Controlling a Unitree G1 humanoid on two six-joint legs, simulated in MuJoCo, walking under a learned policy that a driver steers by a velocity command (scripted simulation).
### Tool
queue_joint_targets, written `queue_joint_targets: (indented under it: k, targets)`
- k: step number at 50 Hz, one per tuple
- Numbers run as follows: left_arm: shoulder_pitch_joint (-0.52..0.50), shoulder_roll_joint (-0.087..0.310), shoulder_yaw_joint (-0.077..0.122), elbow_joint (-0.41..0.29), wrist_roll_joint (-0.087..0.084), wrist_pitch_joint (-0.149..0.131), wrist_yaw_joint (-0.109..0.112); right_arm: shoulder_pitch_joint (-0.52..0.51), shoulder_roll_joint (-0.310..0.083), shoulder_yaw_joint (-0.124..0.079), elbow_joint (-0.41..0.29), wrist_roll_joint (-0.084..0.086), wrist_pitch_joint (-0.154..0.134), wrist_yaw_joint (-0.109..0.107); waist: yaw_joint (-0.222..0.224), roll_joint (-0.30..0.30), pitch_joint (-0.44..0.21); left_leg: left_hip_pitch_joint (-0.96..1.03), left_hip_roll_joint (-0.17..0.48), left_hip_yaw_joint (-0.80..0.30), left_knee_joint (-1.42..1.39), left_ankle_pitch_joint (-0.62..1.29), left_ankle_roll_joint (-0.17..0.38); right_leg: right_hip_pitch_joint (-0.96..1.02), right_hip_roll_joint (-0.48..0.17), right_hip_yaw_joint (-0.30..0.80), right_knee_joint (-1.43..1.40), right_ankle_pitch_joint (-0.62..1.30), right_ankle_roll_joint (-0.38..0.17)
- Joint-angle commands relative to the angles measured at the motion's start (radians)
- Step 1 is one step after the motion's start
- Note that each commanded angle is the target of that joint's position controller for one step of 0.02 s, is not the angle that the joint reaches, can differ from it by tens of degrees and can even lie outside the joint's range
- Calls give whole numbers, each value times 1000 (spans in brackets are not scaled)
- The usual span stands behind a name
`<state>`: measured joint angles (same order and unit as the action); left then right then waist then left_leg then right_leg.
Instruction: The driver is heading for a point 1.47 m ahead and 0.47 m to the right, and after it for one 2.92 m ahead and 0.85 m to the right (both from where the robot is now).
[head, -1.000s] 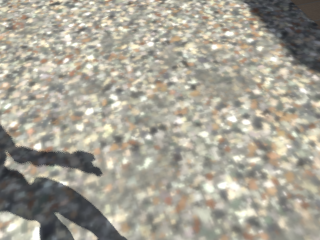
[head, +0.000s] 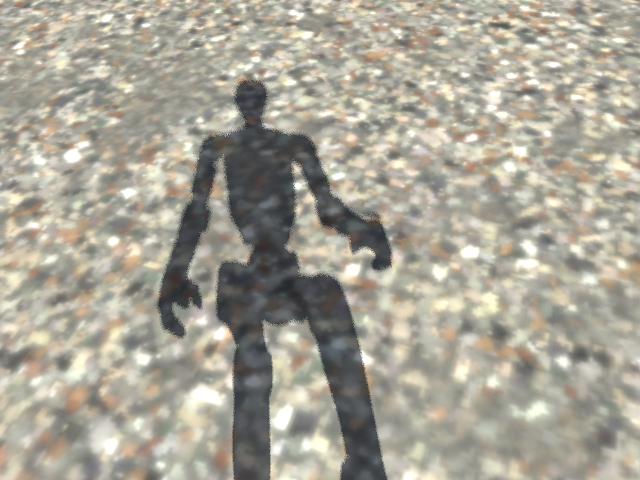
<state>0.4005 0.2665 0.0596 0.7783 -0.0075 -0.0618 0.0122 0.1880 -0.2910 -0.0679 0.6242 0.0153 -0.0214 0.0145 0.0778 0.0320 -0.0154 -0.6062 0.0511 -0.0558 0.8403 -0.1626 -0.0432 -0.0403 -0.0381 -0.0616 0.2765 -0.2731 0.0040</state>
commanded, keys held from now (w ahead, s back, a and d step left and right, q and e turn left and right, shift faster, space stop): w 0.04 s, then w+e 0.96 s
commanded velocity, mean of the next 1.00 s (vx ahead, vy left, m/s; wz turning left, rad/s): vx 0.48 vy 0.00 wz -0.38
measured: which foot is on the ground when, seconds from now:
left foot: up 0.00-0.10, down 0.12-0.66, up 0.68-1.00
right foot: down 0.00-0.14, up 0.16-0.62, down 0.64-1.00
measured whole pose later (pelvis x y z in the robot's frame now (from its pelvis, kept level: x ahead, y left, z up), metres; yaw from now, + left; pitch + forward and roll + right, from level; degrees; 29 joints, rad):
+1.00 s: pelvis +0.50 -0.03 +0.00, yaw -28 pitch +2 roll +0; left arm 0.32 0.29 0.06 0.68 -0.02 -0.04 0.00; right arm 0.06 -0.30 -0.03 0.67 -0.01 -0.09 0.00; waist 0.07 0.04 0.05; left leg -0.65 0.08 -0.12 0.66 0.01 -0.08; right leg -0.15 0.12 0.14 0.37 -0.24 -0.09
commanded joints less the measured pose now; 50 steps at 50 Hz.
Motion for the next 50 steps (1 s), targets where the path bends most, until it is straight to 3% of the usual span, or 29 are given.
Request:
queue_joint_targets:
  k: [1,3,5,6,7,8,9,10,11,12,14,16,19,23,27,30,31,32,33,34,35,36,37,38,39,42,47,50]
  targets:
    - [-25,212,51,-50,-17,-11,-5,-174,-36,6,-113,8,-35,18,15,-175,102,38,-10,81,-161,-23,12,-74,-213,141,-138,61,-184]
    - [-6,223,53,-33,-30,-4,-12,-171,-57,1,-117,16,-41,25,1,-184,112,109,-18,81,-243,-60,48,-68,-245,165,-116,72,-184]
    - [-27,223,46,-25,-35,7,-14,-36,-96,-23,-78,18,-48,23,-99,-161,61,336,-59,105,-361,-15,91,-107,-233,151,15,270,-156]
    - [-21,183,31,-21,-30,4,-16,105,-147,-50,-36,16,-49,13,-169,-115,-34,553,-56,87,-381,1,118,-166,-170,92,214,383,-120]
    - [-34,99,-3,-60,2,-3,-19,292,-223,-70,-14,-6,-43,-5,-243,48,-214,852,174,-167,-375,-53,178,-371,-100,36,573,130,-64]
    - [14,34,-19,-99,-14,-23,-13,310,-289,-74,-14,-25,-44,-5,-192,292,-284,960,373,-603,-525,-262,303,-668,53,91,866,-305,-21]
    - [-35,150,13,-86,-42,-31,-10,287,-197,-52,-7,-22,-57,0,-216,159,-197,859,358,-588,-569,-329,295,-738,16,203,992,-265,-24]
    - [-76,168,23,-101,-50,-31,-15,227,-146,-33,0,-13,-62,2,-185,149,-95,769,327,-431,-576,-293,265,-773,-25,194,997,-170,-36]
    - [-91,154,22,-93,-40,-25,-14,163,-106,-20,0,-10,-66,4,-152,102,-43,680,275,-324,-600,-217,241,-745,-62,179,966,-80,-32]
    - [-99,146,25,-91,-27,-16,-15,113,-81,-14,2,-13,-70,5,-126,104,3,607,236,-235,-631,-134,226,-718,-82,176,923,-13,-24]
    - [-68,111,23,-72,-29,6,-22,71,-57,-13,16,-25,-88,1,-86,106,24,528,194,-103,-671,34,209,-646,-89,172,912,76,-12]
    - [-74,86,20,-71,-27,21,-23,71,-60,-18,40,-28,-102,-4,-73,64,47,511,189,-15,-686,175,212,-665,-80,180,891,119,2]
    - [-147,72,15,-103,-19,22,-24,79,-76,-23,71,-30,-104,-13,-80,34,87,517,182,76,-706,242,211,-707,-64,188,739,227,15]
    - [-296,44,-5,-156,-12,13,-53,107,-119,-32,104,-20,-93,-27,-131,6,133,542,186,173,-727,274,191,-664,-51,90,488,353,-7]
    - [-394,48,-9,-218,-16,9,-82,158,-153,-40,146,-5,-64,-32,-150,-1,143,687,222,224,-646,463,174,-681,-28,24,370,278,-59]
    - [-319,103,18,-229,-17,20,-87,146,-204,-51,145,2,-38,-44,-77,62,33,754,221,259,-430,963,150,-507,70,-61,370,131,-121]
    - [-214,143,38,-212,-20,26,-81,137,-217,-54,141,4,-30,-46,-17,72,-31,730,213,262,-279,1031,142,-368,104,-68,362,101,-149]
    - [-55,194,69,-179,-20,32,-66,114,-212,-50,132,12,-30,-48,77,46,-109,606,177,278,-55,942,114,-113,128,-43,286,159,-191]
    - [43,267,88,-155,-22,47,-42,155,-131,-22,112,-19,-43,-45,77,-123,-190,325,97,263,271,289,75,191,-38,223,285,201,-250]
    - [-12,329,90,-190,-17,30,-44,226,-40,13,58,-24,-75,-26,-30,-304,-331,-58,-126,86,612,-438,27,460,-281,851,128,-3,-473]
    - [0,235,67,-201,-12,18,-49,102,-147,-8,44,4,-109,-9,52,-145,-349,-150,-71,-88,641,-385,46,444,-281,870,23,-87,-427]
    - [-38,200,56,-193,-7,6,-49,30,-156,-9,10,31,-122,-3,31,-95,-192,-181,-34,-73,572,-292,65,309,-250,728,2,-53,-378]
    - [-100,183,50,-196,-11,-2,-50,18,-135,-3,11,14,-126,-11,-27,11,-86,-150,10,-60,475,-228,63,147,-204,615,-2,71,-344]
    - [-153,156,43,-205,-9,-6,-47,26,-140,-8,21,-10,-121,-18,-62,17,-49,-94,41,-58,391,-190,53,42,-167,534,-8,184,-327]
    - [-180,147,37,-218,4,-7,-42,48,-142,-11,28,-18,-109,-17,-89,-15,-33,-32,55,-61,365,-164,41,-38,-141,491,-28,257,-323]
    - [-172,159,40,-198,-3,-12,-27,53,-112,-3,29,-36,-81,-21,-104,-37,-11,6,59,-23,245,-115,-15,-161,-106,396,-53,399,-325]
    - [-107,190,47,-164,-14,8,-1,-147,-58,23,-17,-31,-79,-16,-29,-93,18,70,-7,5,-142,191,-48,-239,-17,305,-22,286,-243]
    - [-61,201,51,-143,-19,17,1,-220,-75,19,-35,-12,-91,-3,3,-116,15,123,-45,-7,-264,242,-40,-208,-40,371,13,195,-223]
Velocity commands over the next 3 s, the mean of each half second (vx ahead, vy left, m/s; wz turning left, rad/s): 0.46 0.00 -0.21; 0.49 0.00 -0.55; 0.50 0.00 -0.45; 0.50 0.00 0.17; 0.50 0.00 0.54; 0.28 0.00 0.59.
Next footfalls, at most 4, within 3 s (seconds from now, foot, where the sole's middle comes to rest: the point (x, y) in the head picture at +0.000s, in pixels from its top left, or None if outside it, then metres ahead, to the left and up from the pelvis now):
0.12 left None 0.17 0.16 -0.78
0.64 right None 0.47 -0.09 -0.78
1.12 left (378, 357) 0.80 -0.01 -0.78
1.62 right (538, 349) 0.84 -0.39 -0.78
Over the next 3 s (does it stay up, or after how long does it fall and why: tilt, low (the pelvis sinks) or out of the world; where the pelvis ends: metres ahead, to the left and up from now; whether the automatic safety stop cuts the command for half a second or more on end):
stays up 1.35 -0.53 0.00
